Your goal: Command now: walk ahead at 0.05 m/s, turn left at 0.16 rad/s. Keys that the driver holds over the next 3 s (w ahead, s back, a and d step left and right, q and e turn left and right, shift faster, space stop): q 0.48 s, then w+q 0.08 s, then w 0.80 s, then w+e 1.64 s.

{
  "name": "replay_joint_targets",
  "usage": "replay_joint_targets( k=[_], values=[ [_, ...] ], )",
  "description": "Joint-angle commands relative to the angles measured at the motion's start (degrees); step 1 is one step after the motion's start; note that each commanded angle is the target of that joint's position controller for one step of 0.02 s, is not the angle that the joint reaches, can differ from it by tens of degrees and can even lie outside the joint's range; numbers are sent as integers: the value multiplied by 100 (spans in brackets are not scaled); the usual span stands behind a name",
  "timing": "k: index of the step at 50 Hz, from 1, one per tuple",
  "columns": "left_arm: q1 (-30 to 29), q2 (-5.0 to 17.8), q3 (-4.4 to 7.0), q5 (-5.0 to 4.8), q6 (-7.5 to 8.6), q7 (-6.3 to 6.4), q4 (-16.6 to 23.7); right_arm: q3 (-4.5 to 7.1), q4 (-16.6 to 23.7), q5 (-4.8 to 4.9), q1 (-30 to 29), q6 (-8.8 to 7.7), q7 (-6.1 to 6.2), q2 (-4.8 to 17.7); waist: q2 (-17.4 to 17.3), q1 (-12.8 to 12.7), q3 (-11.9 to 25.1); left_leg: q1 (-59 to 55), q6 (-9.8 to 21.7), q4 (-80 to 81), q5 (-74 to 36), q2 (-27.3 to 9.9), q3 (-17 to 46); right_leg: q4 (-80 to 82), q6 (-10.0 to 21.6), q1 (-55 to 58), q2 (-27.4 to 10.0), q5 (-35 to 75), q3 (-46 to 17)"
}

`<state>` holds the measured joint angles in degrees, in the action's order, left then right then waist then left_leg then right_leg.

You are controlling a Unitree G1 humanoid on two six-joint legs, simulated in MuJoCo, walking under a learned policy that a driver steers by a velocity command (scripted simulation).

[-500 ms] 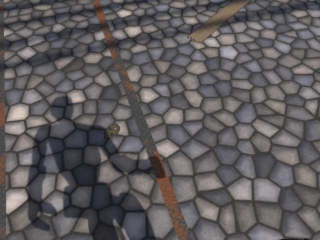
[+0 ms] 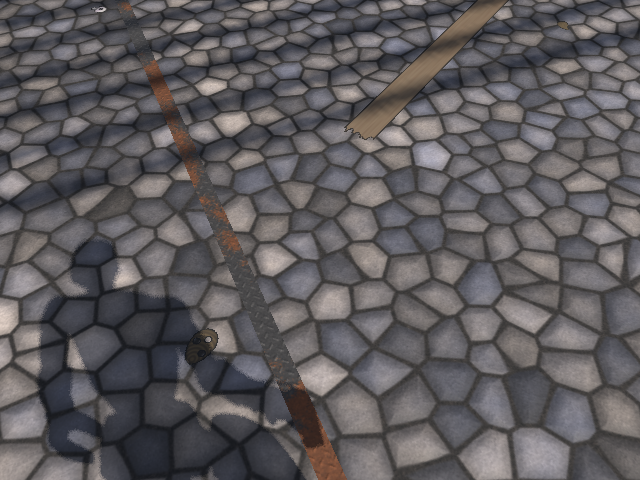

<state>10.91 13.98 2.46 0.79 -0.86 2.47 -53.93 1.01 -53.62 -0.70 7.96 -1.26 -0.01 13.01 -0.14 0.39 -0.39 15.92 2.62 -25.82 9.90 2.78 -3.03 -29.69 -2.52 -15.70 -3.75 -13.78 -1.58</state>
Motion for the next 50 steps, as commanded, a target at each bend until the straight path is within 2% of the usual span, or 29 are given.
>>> replay_joint_targets(
  k=[1, 3, 6, 7, 9, 10, 12, 13, 14, 15, 16, 17, 18, 20, 21, 24, 27, 29, 36, 38, 40, 41, 42, 43, 44, 45, 46, 48, 50],
  values=[
    [-11, 842, 226, 1, 133, 48, 144, 209, 392, 75, -252, 38, 92, 857, 533, -23, -200, 293, 135, 408, 751, -422, 617, 650, 301, 19, -145, -260, -87],
    [102, 877, 279, -44, 186, 104, 126, 277, 489, 100, -262, 101, 116, 927, 503, -78, -8, 440, 256, 52, 102, -366, 626, 458, 324, 279, -192, 213, -27],
    [431, 1019, 371, -66, 170, 196, 85, 312, 667, 119, -282, 165, 117, 748, 673, -196, 250, 855, 191, -796, -492, -180, 458, 462, 639, 710, -660, 995, -365],
    [456, 1088, 401, -55, 161, 227, 104, 324, 719, 106, -251, 191, 102, 710, 845, -210, 293, 1094, 104, -1169, -364, -120, 349, 514, 849, 886, -1024, 1405, -650],
    [94, 1087, 409, -71, 161, 290, 286, 365, 787, 84, -89, 250, 46, 677, 1227, -143, 397, 1281, 9, -1993, 1264, -166, 198, 529, 1286, 915, -1753, 2275, -1112],
    [-85, 1110, 414, -81, 171, 308, 381, 387, 852, 105, -118, 283, 9, 695, 1193, -155, 343, 1389, -2, -2278, 1895, -282, 227, 547, 1400, 869, -1958, 2556, -1187],
    [-443, 1298, 478, -145, 165, 320, 484, 412, 930, 171, -84, 338, -57, 685, 946, -30, 292, 1032, 30, -1836, 1674, -467, 231, 426, 1136, 605, -1838, 2474, -804],
    [-635, 1332, 496, -192, 137, 309, 507, 438, 845, 176, 122, 358, -77, 676, 863, 112, 355, 431, 60, -1272, 954, -320, -6, 223, 898, 308, -1585, 2256, -384],
    [-546, 1248, 491, -197, 100, 271, 456, 501, 753, 160, 298, 381, -90, 732, 689, 152, 418, -165, 115, -808, 319, -106, -126, -167, 666, 2, -1301, 1800, 24],
    [-169, 1045, 463, -141, 70, 203, 338, 610, 784, 141, 380, 385, -80, 991, -124, 99, 395, -779, 328, -133, -640, -319, 555, -1162, 279, -577, -850, 813, 619],
    [-324, 646, 329, 50, 62, 181, 651, 792, 988, 70, 382, 367, -10, 1849, -1960, 47, 274, -1349, 1320, 712, -2000, -1908, 3296, -2863, -323, -2262, 210, -1950, 1002],
    [-713, 700, 320, 8, 97, 165, 775, 642, 983, -115, 835, 217, -62, 1605, -1411, 378, 879, -1375, 1943, 796, -2350, -2326, 3963, -3950, -232, -2208, 373, -2761, -190],
    [-637, 783, 345, -91, 107, 145, 772, 595, 1040, -89, 588, 83, -57, 1461, -918, 198, 737, -1359, 1883, 658, -2528, -2237, 3464, -4322, -150, -2390, 276, -2454, -370],
    [-541, 939, 405, -41, 128, 207, 621, 581, 1154, 118, 116, 1, 25, 1341, -260, 9, 566, -1239, 1265, 510, -2136, -1721, 2686, -4028, -65, -2476, 82, -1518, -426],
    [-566, 993, 430, -23, 130, 229, 627, 552, 1179, 151, 45, 23, 70, 1276, -291, -31, 593, -1107, 1137, 517, -2184, -1587, 2527, -3817, -62, -2269, 39, -1255, -466],
    [-536, 774, 389, -77, 163, 179, 664, 545, 1200, 138, 235, 96, 160, 1246, -410, -24, 726, -1215, 1116, 583, -2292, -1364, 2371, -3353, -132, -2030, 269, -852, -417],
    [-817, 717, 365, -93, 214, 102, 784, 562, 1199, 225, 357, 110, 217, 1239, -547, 97, 609, -1199, 1085, 1107, 723, -1160, 2670, -2148, -174, -1985, 315, -458, -415],
    [-981, 754, 364, -120, 281, 35, 856, 558, 1205, 185, 296, 90, 239, 1261, -822, 127, 333, -996, 1082, 1404, 1635, -1173, 2881, -1535, -183, -1847, 328, -297, -392],
    [-1081, 720, 271, -160, 655, -219, 879, 505, 1059, 114, 587, -13, 152, 1236, -750, 323, 99, -584, 1096, 1455, 1837, -1235, 2932, -346, 75, -871, 304, -143, -79],
    [-958, 734, 255, -194, 741, -260, 846, 482, 1068, 134, 558, -19, 112, 1232, -711, 226, 34, -407, 1063, 1359, 1963, -1204, 2978, 61, 245, -475, 343, -35, 19],
    [-540, 734, 260, -186, 799, -263, 690, 426, 1097, 149, 498, -12, 82, 1111, -589, -33, 66, -16, 910, 1091, 2087, -980, 2890, 582, 406, 360, 393, 192, 135],
    [-179, 802, 281, -180, 810, -242, 583, 372, 1128, 140, 447, -26, 70, 958, -500, -203, 134, 314, 780, 781, 2089, -824, 2762, 675, 501, 903, 209, 102, -5],
    [439, 999, 321, -145, 818, -203, 442, 283, 1211, 134, 281, -61, 58, 671, -70, -450, 229, 984, 529, -189, 2033, -496, 2301, 915, 725, 1624, -408, -332, -684],
    [921, 1441, 403, -73, 787, -182, 318, 214, 1310, 190, 389, -146, 37, 374, 1055, -384, 325, 2071, 187, -1733, 2046, 231, 1166, 1530, 1271, 2376, -1256, -1515, -2255],
    [1124, 1553, 471, -54, 783, -247, 229, 312, 1495, 254, 91, -239, 55, 832, 1326, -509, -191, 3217, 100, -2678, 2489, 119, 889, 1972, 1819, 2266, -1979, -2484, -3624],
    [890, 1221, 376, -116, 798, -252, 352, 390, 1457, 259, 88, -303, 30, 1129, 885, -423, -468, 3530, 74, -3188, 2042, -265, 1068, 1983, 1793, 2123, -1879, -2638, -3431],
    [688, 1022, 311, -130, 787, -252, 446, 405, 1356, 230, 189, -329, -11, 1112, 787, -316, -447, 3534, 29, -3347, 1540, -423, 962, 2002, 1597, 2098, -1563, -2292, -2955],
    [525, 957, 261, -118, 739, -254, 533, 405, 1373, 140, 49, -360, -53, 992, 713, -267, -411, 3421, -73, -3199, 807, -677, 791, 2125, 1387, 1904, -1263, -1334, -2250],
    [622, 935, 236, -90, 718, -241, 511, 354, 1430, 107, -190, -362, -72, 757, 686, -319, -372, 3052, -214, -2840, 196, -706, 552, 2274, 1338, 1557, -968, -312, -1574]
  ],
)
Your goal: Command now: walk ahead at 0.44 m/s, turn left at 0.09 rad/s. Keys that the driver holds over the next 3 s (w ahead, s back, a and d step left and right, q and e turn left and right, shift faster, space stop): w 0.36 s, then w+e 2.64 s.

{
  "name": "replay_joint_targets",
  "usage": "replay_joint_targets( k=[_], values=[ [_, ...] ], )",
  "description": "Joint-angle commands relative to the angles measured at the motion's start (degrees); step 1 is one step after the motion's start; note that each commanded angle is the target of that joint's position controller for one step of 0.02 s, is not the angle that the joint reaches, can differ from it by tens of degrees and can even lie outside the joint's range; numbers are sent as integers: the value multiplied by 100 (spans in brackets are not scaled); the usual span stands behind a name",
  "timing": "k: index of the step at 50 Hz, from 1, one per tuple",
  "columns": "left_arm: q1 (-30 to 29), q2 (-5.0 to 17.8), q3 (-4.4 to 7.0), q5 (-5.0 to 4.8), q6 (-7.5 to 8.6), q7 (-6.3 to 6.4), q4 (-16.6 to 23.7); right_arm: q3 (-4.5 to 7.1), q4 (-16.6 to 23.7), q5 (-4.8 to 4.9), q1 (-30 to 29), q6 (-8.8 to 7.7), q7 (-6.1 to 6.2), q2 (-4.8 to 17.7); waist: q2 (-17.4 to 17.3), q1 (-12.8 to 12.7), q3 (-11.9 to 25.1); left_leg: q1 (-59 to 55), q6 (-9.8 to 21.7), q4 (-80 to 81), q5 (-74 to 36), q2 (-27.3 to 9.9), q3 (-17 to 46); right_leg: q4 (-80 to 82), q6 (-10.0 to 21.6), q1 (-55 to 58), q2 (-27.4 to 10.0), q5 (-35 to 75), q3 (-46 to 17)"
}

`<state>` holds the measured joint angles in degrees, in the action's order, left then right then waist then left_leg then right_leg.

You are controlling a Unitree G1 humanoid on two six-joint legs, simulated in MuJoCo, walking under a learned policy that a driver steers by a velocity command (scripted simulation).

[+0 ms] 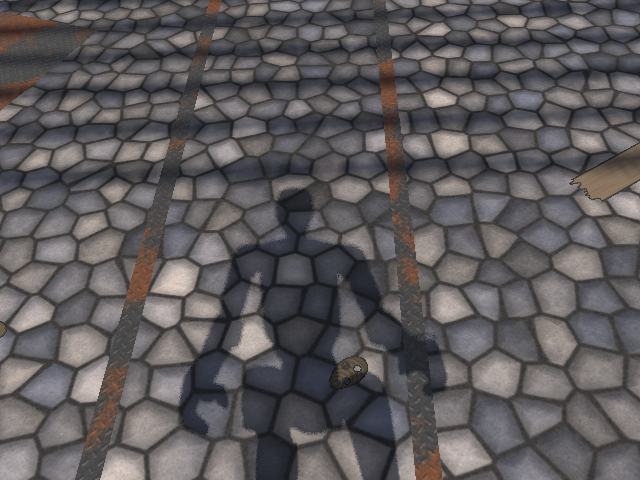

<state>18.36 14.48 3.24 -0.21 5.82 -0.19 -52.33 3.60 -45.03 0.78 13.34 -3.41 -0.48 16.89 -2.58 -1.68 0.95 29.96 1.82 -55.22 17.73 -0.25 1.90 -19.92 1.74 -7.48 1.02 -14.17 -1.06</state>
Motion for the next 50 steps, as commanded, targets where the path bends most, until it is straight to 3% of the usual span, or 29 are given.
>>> replay_joint_targets(
  k=[1, 5, 9, 11, 12, 13, 14, 15, 16, 17, 18, 19, 21, 23, 25, 30, 35, 38, 39, 40, 41, 42, 43, 44, 45, 46, 47, 48, 50],
  values=[
    [-61, 909, 161, -5, 39, 35, 325, 67, 610, -46, -835, -144, -28, 276, 915, -137, -492, 1497, -199, 401, -852, -396, -34, 1326, 907, 628, -1339, 154, -1345],
    [254, 1011, 162, -55, -6, 64, 226, -49, 792, -2, -1424, -158, -84, 22, 889, -331, -528, 527, -288, 1846, -1755, -227, -298, 1299, 809, 144, -1091, 1083, -580],
    [564, 1107, 176, -126, -69, 56, 102, -39, 964, 66, -1777, -172, -185, 178, 921, -338, -678, 268, -99, 2423, -1761, -173, -241, 1163, 789, 494, -1456, 1351, -649],
    [556, 1193, 207, -134, -131, 68, 81, 13, 972, 70, -1655, -190, -215, 353, 964, -147, -591, -30, 80, 2588, -1453, -113, -255, 876, 695, 822, -1616, 2106, -644],
    [500, 1262, 226, -134, -164, 76, 92, 79, 904, 54, -1333, -191, -204, 495, 999, 87, -359, -571, 203, 2658, -1306, 20, -367, 433, 623, 893, -1579, 3132, -520],
    [465, 1222, 205, -124, -197, 86, 105, 200, 674, 43, -572, -178, -167, 700, 921, 499, 126, -1635, 377, 2760, -1326, 169, -500, -466, 495, 752, -1359, 4049, -272],
    [427, 1097, 140, -51, -200, 99, 196, 323, 419, 31, 436, -157, -104, 978, 768, 960, 816, -3230, 610, 2562, -1351, -206, -153, -1769, 307, -85, -1109, 3691, -87],
    [935, 470, -48, 9, -116, 79, 404, 455, 275, -123, 1207, -106, -57, 1572, -611, 910, 1868, -5543, 1377, 2663, -483, -1783, 2268, -4102, -84, -2277, -324, 1363, 248],
    [1011, 444, -83, -74, 25, 52, 305, 354, 181, -49, 1333, -80, -90, 1284, -1399, 876, 2434, -5628, 1752, 3704, 299, -2302, 4143, -5156, -109, -2983, 84, -1803, -461],
    [509, 1005, 80, -237, 103, 12, 461, 225, 203, -20, 873, -85, -98, 924, -942, 834, 1376, -4901, 1467, 3846, 625, -2059, 3452, -5581, -19, -3579, -302, -1607, -560],
    [51, 1036, 80, -261, 140, 4, 583, 169, 271, -17, 466, -88, -88, 749, -566, 715, 703, -4047, 1283, 3939, 306, -1812, 2623, -5448, 60, -3625, -582, -1121, -362],
    [-109, 944, 82, -191, 126, 25, 598, 125, 296, -67, 89, -105, -99, 605, -173, 518, 273, -3231, 1175, 4138, -176, -1598, 2022, -5091, 51, -3426, -787, -694, -280],
    [95, 753, 97, -131, -34, 29, 506, 78, 294, -147, -289, -184, -116, 386, -322, 173, 20, -2338, 1078, 4529, -787, -1327, 1305, -4727, 21, -2818, -1031, -217, -348],
    [146, 540, 62, -135, -185, 42, 508, 106, 167, -121, -305, -292, -122, 409, -256, 47, -131, -1962, 1133, 4817, -1179, -1320, 823, -4555, -60, -2760, -1056, 2, -383],
    [-143, 558, 78, -121, -245, 72, 649, 140, 38, -162, -230, -352, -87, 492, -105, 58, -334, -1912, 1128, 4966, -1504, -1315, 421, -4164, -144, -3106, -1013, 486, -533],
    [-1010, 452, 16, -71, -156, -72, 963, 148, -113, -141, -81, -360, 16, 648, 77, 324, -528, -2039, 850, 5094, -2028, -1086, -600, -2329, -122, -2917, -747, 2160, -171],
    [-1815, 401, -53, -90, -151, -274, 1467, 204, -381, -36, 495, -152, 76, 831, 206, 631, -710, -3392, 742, 4690, -2636, -1462, -871, -1505, 97, -3435, -618, 1785, 103],
    [-1659, 609, 44, -100, -179, -374, 1670, 258, -333, -17, 430, 33, 149, 1028, -76, 380, -340, -3894, 550, 3711, -5047, -1546, -1102, -1454, 360, -2899, -209, 833, 568],
    [-1230, 776, 138, -101, -207, -373, 1628, 273, -296, -31, 398, 93, 185, 1092, -214, 122, -15, -3903, 477, 2993, -5960, -1504, -1183, -1505, 487, -2297, 24, 539, 722],
    [-405, 1040, 294, -115, -222, -331, 1461, 261, -251, -30, 319, 143, 226, 1095, -193, -347, 432, -3527, 331, 1864, -6177, -1342, -1321, -1263, 673, -1129, 268, 667, 764],
    [556, 1480, 490, -120, -273, -225, 1279, 195, -130, -85, 366, 116, 266, 985, 226, -772, 1023, -2243, 112, 217, -4837, -1132, -1324, -1132, 994, 691, -181, 775, -158],
    [578, 2053, 592, -169, -273, -178, 1288, -95, 129, -250, 1025, -65, 127, 71, 1738, -118, 1615, 514, -282, -1923, 722, 87, -976, -808, 2106, 2888, -1698, -112, -3373],
    [793, 1576, 450, -126, -233, -164, 1427, -34, 165, -71, 477, -322, 21, 531, 1101, -523, 2279, 1250, -206, -2598, 1567, 293, 325, 64, 2288, 3346, -2035, -626, -4772],
    [592, 1326, 370, -53, -195, -154, 1401, 47, 379, 154, -128, -459, -44, 797, 860, -608, 1451, 1719, -70, -2530, 1062, -29, 447, 217, 1945, 2842, -1870, -270, -3898],
    [228, 1219, 340, -58, -169, -144, 1461, 2, 455, 128, -298, -529, -29, 713, 359, -369, 878, 1608, -7, -2036, 579, -282, 390, 240, 1760, 1955, -1635, 253, -3198],
    [-168, 1062, 291, -43, -167, -138, 1554, 28, 414, -1, -332, -530, 10, 705, 119, -114, 466, 1281, -50, -1504, 348, -459, 346, 321, 1644, 1086, -1426, 914, -2660],
    [-405, 929, 239, 34, -159, -117, 1663, 73, 394, -67, -218, -464, 25, 760, 261, 107, 343, 829, -94, -1250, 200, -589, 380, 444, 1615, 487, -1270, 1431, -2330],
    [-521, 898, 231, 43, -163, -109, 1728, 88, 396, -101, -112, -383, 25, 741, 328, 232, 273, 602, -172, -1043, 145, -616, 366, 569, 1628, 140, -1165, 1622, -2195],
    [-511, 985, 256, -13, -146, -62, 1727, 66, 421, -159, -67, -259, 44, 590, 362, 318, 147, 456, -383, -528, -48, -612, 222, 701, 1650, -388, -1044, 2021, -1824]
  ],
)
Over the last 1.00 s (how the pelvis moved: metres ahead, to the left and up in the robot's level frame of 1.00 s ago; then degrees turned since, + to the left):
0.15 0.02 0.01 22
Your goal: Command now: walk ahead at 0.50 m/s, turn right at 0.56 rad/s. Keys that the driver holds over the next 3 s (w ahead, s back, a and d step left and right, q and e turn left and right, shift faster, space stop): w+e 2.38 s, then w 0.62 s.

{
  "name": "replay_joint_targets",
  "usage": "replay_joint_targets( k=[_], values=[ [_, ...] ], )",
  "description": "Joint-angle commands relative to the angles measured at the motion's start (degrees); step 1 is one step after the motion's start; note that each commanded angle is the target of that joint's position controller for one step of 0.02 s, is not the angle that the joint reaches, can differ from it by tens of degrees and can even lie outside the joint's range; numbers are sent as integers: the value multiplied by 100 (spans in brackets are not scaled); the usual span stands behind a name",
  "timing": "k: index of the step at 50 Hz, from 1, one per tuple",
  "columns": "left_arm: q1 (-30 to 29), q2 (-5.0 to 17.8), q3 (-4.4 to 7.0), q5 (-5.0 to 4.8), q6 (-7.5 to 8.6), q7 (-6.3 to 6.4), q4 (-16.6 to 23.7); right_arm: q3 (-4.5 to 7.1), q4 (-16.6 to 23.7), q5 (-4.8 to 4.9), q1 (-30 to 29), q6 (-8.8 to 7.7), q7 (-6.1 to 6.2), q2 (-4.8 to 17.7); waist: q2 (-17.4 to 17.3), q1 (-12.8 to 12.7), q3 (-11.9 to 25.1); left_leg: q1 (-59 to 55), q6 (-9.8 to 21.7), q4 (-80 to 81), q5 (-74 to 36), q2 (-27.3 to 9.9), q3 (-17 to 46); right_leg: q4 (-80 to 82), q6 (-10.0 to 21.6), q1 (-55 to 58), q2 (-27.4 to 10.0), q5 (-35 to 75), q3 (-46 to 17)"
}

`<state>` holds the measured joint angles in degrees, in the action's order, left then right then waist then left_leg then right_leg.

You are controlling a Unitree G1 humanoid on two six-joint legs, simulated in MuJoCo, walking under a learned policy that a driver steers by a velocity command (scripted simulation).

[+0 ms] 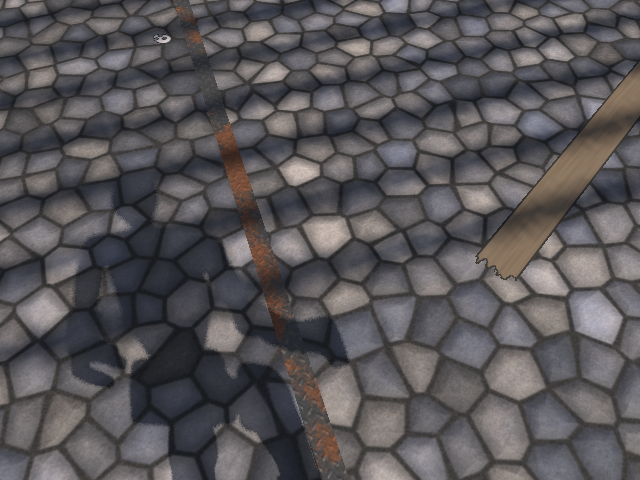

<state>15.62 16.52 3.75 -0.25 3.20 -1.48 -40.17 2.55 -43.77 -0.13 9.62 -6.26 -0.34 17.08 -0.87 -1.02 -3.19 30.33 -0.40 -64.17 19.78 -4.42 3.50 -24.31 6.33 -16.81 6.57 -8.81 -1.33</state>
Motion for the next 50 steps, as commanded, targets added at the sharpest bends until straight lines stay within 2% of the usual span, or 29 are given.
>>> replay_joint_targets(
  k=[1, 5, 9, 11, 13, 14, 15, 16, 17, 18, 19, 20, 22, 24, 27, 31, 35, 37, 38, 39, 40, 41, 42, 43, 44, 45, 46, 47, 50],
  values=[
    [-177, 865, 230, -22, 114, 106, 490, 146, 364, -88, 150, 60, 44, 495, 207, 227, 471, 428, -265, 711, -509, -159, 2, 1179, 1165, 351, -1512, 1576, -1616],
    [112, 983, 277, -76, 34, 216, 391, 39, 594, -71, -742, 40, 9, 271, 419, -127, 319, -44, -394, 2580, -2197, 184, -113, 1049, 742, -52, -1058, 934, -1145],
    [480, 968, 287, -126, -32, 228, 251, 96, 778, 50, -1175, -34, -70, 466, 578, -293, 339, -309, -308, 3368, -2391, 387, 57, 656, 577, 346, -1251, 275, -1687],
    [489, 926, 284, -116, -63, 248, 244, 171, 788, 68, -1100, -86, -103, 631, 705, -192, 365, -432, -169, 3555, -1944, 404, 145, 303, 501, 682, -1403, 155, -2071],
    [354, 825, 259, -96, -99, 251, 291, 270, 652, 70, -531, -144, -91, 752, 844, 152, 502, -1177, 65, 3824, -1641, 431, 17, -191, 331, 701, -1304, 297, -2203],
    [345, 570, 166, -67, -86, 236, 343, 358, 565, -7, 62, -179, -53, 937, 722, 444, 959, -2212, 310, 3814, -1559, 90, 241, -1040, 131, 436, -1006, 366, -1952],
    [495, 205, 30, 47, -72, 234, 452, 440, 498, -65, 941, -172, 0, 1272, -104, 703, 1801, -3705, 652, 3764, -1232, -990, 1344, -2738, -129, -345, -554, -876, -1335],
    [1257, 109, -18, -186, -12, 227, 648, 531, 270, -92, 1258, -86, -57, 1639, -2182, 274, 2203, -5005, 1551, 4504, 405, -2053, 4228, -4407, -413, -2356, -67, -2726, -815],
    [1062, 767, 101, -237, -30, 256, 441, 400, 423, 21, 1013, -61, -74, 999, -1224, 463, 1635, -4650, 1379, 4750, 1512, -1924, 4165, -5044, -513, -2914, -525, -2322, -993],
    [424, 1006, 179, -179, -66, 247, 522, 317, 466, 35, 788, -15, -36, 702, -713, 602, 994, -4006, 1122, 4755, 1175, -1679, 3114, -5131, -546, -3019, -698, -1779, -816],
    [155, 923, 178, -115, -92, 252, 567, 268, 493, -26, 534, 17, -28, 619, -323, 502, 678, -3359, 1013, 4819, 321, -1431, 2395, -5005, -576, -2788, -890, -1388, -685],
    [-23, 842, 191, -71, -92, 230, 637, 235, 441, -49, 388, 40, -15, 504, -321, 415, 406, -2919, 1006, 4929, -302, -1224, 1885, -4734, -588, -2686, -1037, -1135, -690],
    [56, 620, 171, -149, -138, 165, 669, 213, 367, -59, 326, 7, 13, 417, -582, 257, 320, -2498, 978, 5189, -894, -1006, 1161, -4460, -590, -2332, -1229, -921, -574],
    [-64, 441, 127, -139, -189, 149, 751, 254, 256, -15, 376, -35, 15, 511, -501, 236, 236, -2418, 1092, 5375, -1376, -1038, 718, -4205, -641, -2452, -1293, -788, -482],
    [-345, 351, 83, -100, -197, 125, 858, 320, 117, -27, 426, -25, 29, 706, -329, 263, 190, -2591, 1164, 5487, -2069, -1102, 166, -3544, -727, -2685, -1345, -215, -436],
    [-980, 231, 17, -103, -116, -17, 968, 335, -14, 9, 482, 54, 60, 843, -274, 486, 24, -2705, 951, 5495, -2415, -912, -688, -2190, -654, -2351, -1249, 886, -56],
    [-1517, 233, 9, -135, -104, -162, 1189, 390, -193, 113, 778, 169, 63, 1052, -273, 605, -165, -3224, 818, 5342, -2853, -1106, -1041, -1409, -433, -2171, -1108, 717, 287],
    [-1411, 404, 94, -108, -123, -195, 1238, 440, -204, 169, 754, 239, 85, 1214, -404, 405, -7, -3497, 708, 4807, -4447, -1153, -1264, -1229, -207, -1723, -829, 172, 547],
    [-1131, 547, 172, -86, -149, -189, 1199, 473, -194, 195, 742, 278, 111, 1315, -518, 197, 223, -3580, 652, 4262, -5453, -1143, -1371, -1209, -71, -1261, -610, -128, 705],
    [-446, 759, 302, -88, -173, -167, 1038, 484, -173, 216, 683, 324, 135, 1355, -489, -225, 599, -3439, 559, 3317, -6019, -1049, -1506, -991, 111, -359, -364, -109, 815],
    [553, 1076, 493, -107, -216, -82, 774, 425, -132, 198, 682, 324, 161, 1212, -298, -737, 1095, -2635, 364, 1982, -5537, -850, -1612, -711, 343, 1206, -245, 227, 645],
    [1021, 1611, 613, -147, -266, 45, 657, 227, 69, -64, 954, 277, 136, 580, 950, -596, 1555, -585, 84, -23, -1551, -322, -1597, -676, 877, 3080, -1500, 172, -1414],
    [820, 1838, 571, -132, -155, -1, 893, 75, 367, -47, 1048, 74, 61, 363, 1606, -261, 2528, 988, -69, -1527, 1543, 695, -356, 366, 1905, 4094, -2594, -1052, -4671],
    [800, 1297, 421, -95, -65, -50, 878, 218, 471, 167, 350, -71, -15, 931, 801, -617, 2204, 1604, 12, -1688, 1088, 349, 267, 717, 1551, 3893, -2478, -1259, -4267],
    [618, 1120, 354, -71, -1, -51, 814, 194, 582, 256, 77, -157, -45, 913, 678, -490, 1408, 1703, 117, -1312, 572, 149, 162, 757, 1339, 3103, -2276, -897, -3448],
    [243, 996, 310, -75, 27, -43, 826, 176, 510, 140, 81, -184, 3, 817, 150, -195, 979, 1390, 104, -797, 177, -83, 156, 761, 1148, 2237, -2008, -286, -2845],
    [-57, 846, 257, -37, 39, -30, 881, 216, 459, 21, 150, -151, 31, 871, 200, 20, 770, 1006, 57, -369, -42, -219, 168, 818, 1063, 1608, -1820, 362, -2418],
    [-224, 794, 225, 17, 41, -6, 939, 235, 426, -7, 261, -82, 19, 884, 324, 178, 694, 689, 10, -222, -187, -280, 183, 942, 1047, 1185, -1701, 690, -2229],
    [-180, 852, 236, -17, 82, 84, 816, 193, 421, -88, 211, 70, 30, 666, 298, 249, 565, 475, -255, 435, -518, -206, 23, 1108, 1114, 533, -1536, 1364, -1787]
  ],
)
Over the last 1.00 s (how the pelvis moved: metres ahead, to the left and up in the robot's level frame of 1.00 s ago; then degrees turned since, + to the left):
0.55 -0.01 -0.01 -18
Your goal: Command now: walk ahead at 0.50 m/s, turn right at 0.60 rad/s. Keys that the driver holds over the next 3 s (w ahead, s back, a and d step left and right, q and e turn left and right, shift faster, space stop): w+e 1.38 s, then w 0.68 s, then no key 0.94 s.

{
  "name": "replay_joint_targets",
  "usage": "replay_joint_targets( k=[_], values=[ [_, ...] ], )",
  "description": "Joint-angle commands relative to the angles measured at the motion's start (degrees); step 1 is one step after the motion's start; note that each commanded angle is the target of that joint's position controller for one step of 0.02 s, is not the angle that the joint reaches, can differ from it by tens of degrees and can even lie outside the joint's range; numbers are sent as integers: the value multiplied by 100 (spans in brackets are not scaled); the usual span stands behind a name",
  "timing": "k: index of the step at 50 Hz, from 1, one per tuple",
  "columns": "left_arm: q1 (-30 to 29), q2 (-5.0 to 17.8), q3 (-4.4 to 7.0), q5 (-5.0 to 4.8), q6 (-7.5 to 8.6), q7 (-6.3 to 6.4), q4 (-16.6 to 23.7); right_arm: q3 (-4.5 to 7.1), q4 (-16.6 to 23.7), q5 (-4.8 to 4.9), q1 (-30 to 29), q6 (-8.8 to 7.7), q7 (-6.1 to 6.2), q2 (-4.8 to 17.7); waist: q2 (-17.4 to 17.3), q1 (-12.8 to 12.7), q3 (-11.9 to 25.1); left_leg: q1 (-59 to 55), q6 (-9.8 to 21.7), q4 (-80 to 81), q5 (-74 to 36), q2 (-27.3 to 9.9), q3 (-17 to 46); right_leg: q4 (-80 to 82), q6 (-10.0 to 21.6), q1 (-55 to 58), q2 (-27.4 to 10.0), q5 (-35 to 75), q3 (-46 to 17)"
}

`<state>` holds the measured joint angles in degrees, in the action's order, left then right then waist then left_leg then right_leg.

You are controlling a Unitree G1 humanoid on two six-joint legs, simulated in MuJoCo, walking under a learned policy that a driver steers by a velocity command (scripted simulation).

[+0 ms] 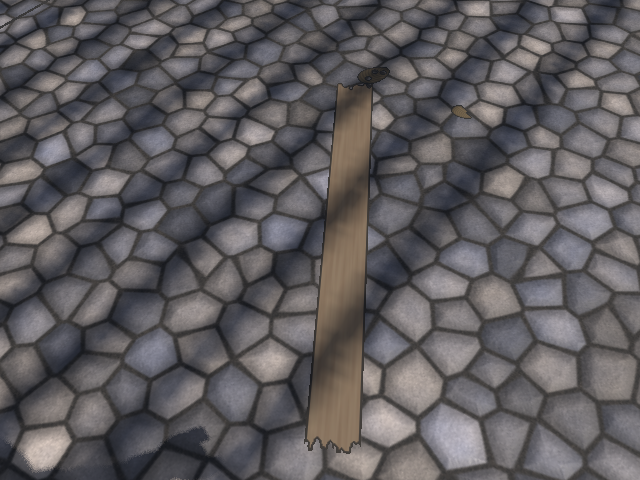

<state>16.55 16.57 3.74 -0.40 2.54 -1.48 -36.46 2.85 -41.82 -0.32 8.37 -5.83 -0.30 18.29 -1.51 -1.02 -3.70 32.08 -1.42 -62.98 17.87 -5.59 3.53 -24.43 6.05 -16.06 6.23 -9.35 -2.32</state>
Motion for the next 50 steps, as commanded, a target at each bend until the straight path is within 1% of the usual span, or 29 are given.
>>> replay_joint_targets(
  k=[1, 5, 8, 11, 13, 14, 15, 16, 17, 18, 19, 20, 22, 25, 27, 31, 35, 36, 38, 39, 40, 41, 42, 43, 44, 45, 46, 47, 50],
  values=[
    [-199, 902, 251, -7, 141, 129, 390, 137, 288, -82, 136, 48, 32, 469, 354, 204, 529, 354, -231, 656, -608, -39, -13, 1136, 1109, 334, -1420, 1447, -1548],
    [106, 979, 274, -59, 71, 230, 191, 29, 495, -41, -775, 19, -27, 235, 526, -146, 348, -20, -305, 2415, -2058, 291, -50, 1029, 753, 76, -1075, 804, -1244],
    [378, 1023, 296, -102, 39, 239, 20, 45, 634, 50, -1175, -41, -98, 315, 599, -303, 292, -337, -244, 3037, -2324, 475, 21, 839, 653, 179, -1188, 376, -1559],
    [447, 939, 285, -115, -10, 261, -69, 140, 668, 78, -1121, -103, -144, 525, 755, -212, 316, -512, -71, 3401, -1768, 527, 171, 336, 555, 668, -1372, 223, -2082],
    [331, 865, 272, -100, -55, 265, -62, 230, 550, 85, -587, -150, -124, 627, 918, 90, 437, -1198, 142, 3645, -1407, 572, 38, -108, 408, 720, -1299, 444, -2226],
    [323, 645, 195, -75, -50, 252, -32, 317, 452, 25, -31, -181, -85, 782, 839, 361, 819, -2148, 348, 3720, -1399, 376, 117, -811, 219, 524, -1008, 635, -2016],
    [412, 292, 62, 20, -35, 238, 66, 400, 394, -61, 829, -192, -35, 1094, 153, 665, 1652, -3648, 713, 3619, -1135, -630, 1088, -2442, -15, -187, -629, -240, -1507],
    [1159, 114, -4, -181, 4, 243, 221, 494, 175, -100, 1262, -109, -76, 1445, -1891, 309, 2263, -5216, 1585, 4305, 422, -1783, 3842, -4201, -378, -2175, 37, -2547, -840],
    [1049, 733, 99, -214, -4, 269, 56, 373, 287, 43, 1106, -82, -109, 879, -1191, 437, 1796, -4973, 1455, 4578, 1607, -1791, 4127, -4916, -476, -2826, -437, -2327, -969],
    [421, 1000, 183, -169, -34, 263, 119, 293, 329, 57, 890, -39, -73, 582, -676, 581, 1114, -4318, 1223, 4637, 1397, -1566, 3197, -5065, -522, -2980, -617, -1789, -811],
    [126, 951, 186, -109, -58, 272, 169, 248, 356, -2, 625, -2, -57, 501, -283, 492, 744, -3660, 1109, 4706, 623, -1338, 2480, -4969, -557, -2790, -803, -1397, -637],
    [-75, 870, 199, -61, -53, 250, 234, 216, 303, -26, 481, 19, -40, 394, -249, 412, 445, -3175, 1107, 4822, -13, -1138, 1959, -4719, -568, -2695, -958, -1136, -624],
    [-5, 645, 183, -134, -96, 191, 246, 186, 231, -42, 403, -16, -7, 288, -531, 248, 346, -2704, 1064, 5089, -610, -889, 1204, -4430, -561, -2313, -1168, -907, -509],
    [-247, 400, 118, -107, -159, 168, 372, 249, 64, 15, 483, -72, 2, 445, -400, 235, 217, -2622, 1227, 5351, -1290, -961, 586, -3964, -630, -2534, -1269, -658, -390],
    [-433, 350, 90, -85, -153, 142, 428, 294, -22, 1, 529, -60, 11, 578, -292, 263, 214, -2773, 1265, 5411, -1730, -1003, 219, -3515, -680, -2680, -1308, -222, -360],
    [-1032, 245, 28, -89, -70, -4, 518, 313, -143, 31, 571, 17, 43, 721, -223, 462, 77, -2877, 1063, 5423, -2171, -813, -668, -2205, -622, -2359, -1227, 889, -2],
    [-1588, 244, 15, -117, -62, -145, 735, 370, -318, 136, 866, 129, 52, 932, -212, 585, -117, -3338, 924, 5307, -2493, -991, -1051, -1406, -419, -2151, -1098, 801, 330],
    [-1604, 306, 43, -109, -68, -170, 775, 391, -337, 170, 870, 165, 55, 996, -238, 523, -104, -3490, 876, 5139, -3001, -1037, -1147, -1284, -321, -2033, -1013, 568, 424],
    [-1276, 540, 167, -65, -107, -177, 760, 451, -330, 231, 840, 238, 90, 1189, -424, 216, 221, -3716, 762, 4314, -4964, -1041, -1375, -1186, -71, -1333, -634, -39, 739],
    [-652, 740, 289, -64, -130, -160, 615, 464, -311, 256, 784, 286, 111, 1237, -414, -175, 573, -3615, 674, 3409, -5639, -955, -1518, -1006, 105, -504, -385, -94, 872],
    [360, 1055, 481, -85, -168, -86, 332, 409, -275, 244, 771, 298, 138, 1104, -242, -695, 1080, -2914, 484, 2114, -5347, -755, -1646, -714, 335, 1019, -202, 241, 788],
    [1002, 1537, 605, -142, -229, 42, 175, 214, -147, -40, 1023, 267, 124, 542, 926, -693, 1561, -1217, 230, 204, -1638, -369, -1617, -744, 721, 2739, -1308, 480, -920],
    [652, 1901, 588, -159, -132, 11, 409, 41, 233, -42, 1214, 92, 54, 179, 1883, -170, 2449, 786, -1, -1542, 1701, 784, -573, 330, 1893, 4027, -2484, -1264, -4352],
    [686, 1338, 435, -113, -33, -45, 442, 173, 286, 171, 503, -85, -17, 791, 905, -612, 2281, 1408, 104, -1762, 1324, 472, 213, 821, 1587, 3837, -2466, -1574, -4260],
    [526, 1138, 358, -66, 49, -48, 369, 172, 425, 298, 160, -178, -47, 820, 758, -525, 1482, 1584, 224, -1456, 803, 277, 121, 853, 1367, 3129, -2284, -1196, -3481],
    [175, 1012, 308, -61, 93, -48, 373, 147, 357, 196, 171, -207, -3, 718, 211, -223, 1011, 1261, 214, -941, 369, 36, 134, 847, 1189, 2243, -2033, -484, -2857],
    [-149, 848, 257, -37, 105, -27, 415, 180, 298, 52, 235, -183, 29, 751, 235, -9, 818, 872, 156, -473, 134, -115, 157, 881, 1095, 1619, -1821, 137, -2381],
    [-330, 795, 222, 25, 106, 1, 482, 196, 268, 16, 342, -121, 15, 758, 404, 155, 723, 540, 109, -312, -32, -184, 172, 998, 1072, 1182, -1681, 509, -2161],
    [-303, 839, 230, -1, 143, 94, 376, 165, 257, -63, 307, 31, 17, 564, 367, 235, 583, 325, -153, 323, -375, -105, 8, 1170, 1135, 542, -1503, 1279, -1706]
  ],
)
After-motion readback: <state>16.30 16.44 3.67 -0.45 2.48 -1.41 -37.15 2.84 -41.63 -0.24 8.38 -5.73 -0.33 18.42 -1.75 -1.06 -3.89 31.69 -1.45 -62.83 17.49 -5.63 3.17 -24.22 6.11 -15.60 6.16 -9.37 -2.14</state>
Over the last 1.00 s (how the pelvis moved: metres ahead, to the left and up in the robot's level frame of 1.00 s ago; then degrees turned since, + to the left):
0.52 -0.11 0.00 -35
